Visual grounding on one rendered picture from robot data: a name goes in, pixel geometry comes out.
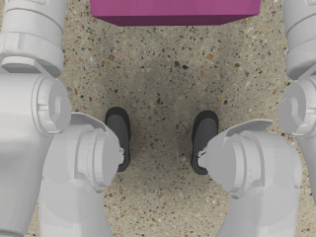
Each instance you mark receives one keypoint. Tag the right robot forearm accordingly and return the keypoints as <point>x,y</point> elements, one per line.
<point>299,17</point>

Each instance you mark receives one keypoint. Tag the right robot upper arm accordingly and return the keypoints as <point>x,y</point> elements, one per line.
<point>296,116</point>

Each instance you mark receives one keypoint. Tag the left robot upper arm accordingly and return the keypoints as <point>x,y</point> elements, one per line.
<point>34,107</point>

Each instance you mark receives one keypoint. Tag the robot foot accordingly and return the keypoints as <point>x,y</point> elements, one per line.
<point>118,121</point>
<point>205,128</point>

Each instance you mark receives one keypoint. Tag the left robot forearm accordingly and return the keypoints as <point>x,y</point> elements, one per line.
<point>31,37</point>

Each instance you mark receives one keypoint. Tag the carton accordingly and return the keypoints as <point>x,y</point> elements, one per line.
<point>150,13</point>

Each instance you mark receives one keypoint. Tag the right robot foot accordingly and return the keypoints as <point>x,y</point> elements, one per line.
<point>205,128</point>

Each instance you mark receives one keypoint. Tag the left robot foot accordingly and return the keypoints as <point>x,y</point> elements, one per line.
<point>118,121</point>

